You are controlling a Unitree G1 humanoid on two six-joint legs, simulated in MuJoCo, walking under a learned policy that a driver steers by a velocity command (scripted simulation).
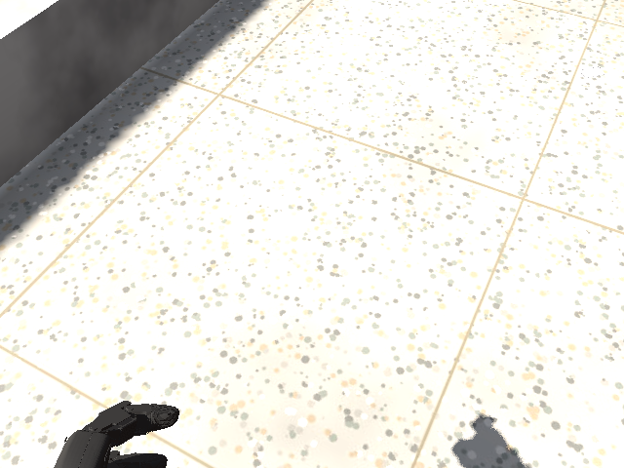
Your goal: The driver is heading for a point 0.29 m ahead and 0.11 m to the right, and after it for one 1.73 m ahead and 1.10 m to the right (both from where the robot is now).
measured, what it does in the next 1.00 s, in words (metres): walks ahead, turning right: right foot, then left foot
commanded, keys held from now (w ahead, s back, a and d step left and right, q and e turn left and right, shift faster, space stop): w+e+shift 0.06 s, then e+shift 0.94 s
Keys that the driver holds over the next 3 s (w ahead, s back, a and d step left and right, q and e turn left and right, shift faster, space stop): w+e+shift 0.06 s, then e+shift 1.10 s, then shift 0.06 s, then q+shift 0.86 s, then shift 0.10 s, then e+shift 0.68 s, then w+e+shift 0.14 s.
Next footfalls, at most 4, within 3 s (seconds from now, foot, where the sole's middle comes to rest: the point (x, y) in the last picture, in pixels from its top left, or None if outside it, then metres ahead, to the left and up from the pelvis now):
0.14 right None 0.34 -0.16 -0.77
0.56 left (325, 409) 0.59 -0.03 -0.77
0.98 right None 0.39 -0.23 -0.77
1.40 left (361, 407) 0.59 -0.11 -0.77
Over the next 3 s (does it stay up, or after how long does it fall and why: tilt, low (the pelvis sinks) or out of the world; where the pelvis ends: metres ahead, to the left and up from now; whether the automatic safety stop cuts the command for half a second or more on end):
stays up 0.45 -0.18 0.02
